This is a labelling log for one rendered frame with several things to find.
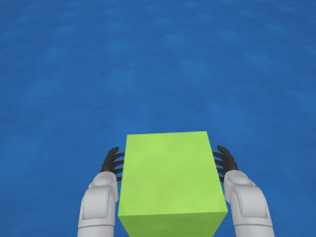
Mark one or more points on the robot right forearm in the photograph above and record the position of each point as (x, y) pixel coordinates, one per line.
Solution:
(250, 212)

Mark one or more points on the robot left forearm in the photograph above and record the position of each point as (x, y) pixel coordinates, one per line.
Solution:
(97, 216)

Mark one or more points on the left robot hand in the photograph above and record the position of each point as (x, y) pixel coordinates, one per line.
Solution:
(109, 164)

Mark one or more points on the carton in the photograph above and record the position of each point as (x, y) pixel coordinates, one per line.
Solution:
(170, 186)

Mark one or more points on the right robot hand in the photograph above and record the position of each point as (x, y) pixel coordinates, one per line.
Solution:
(228, 162)

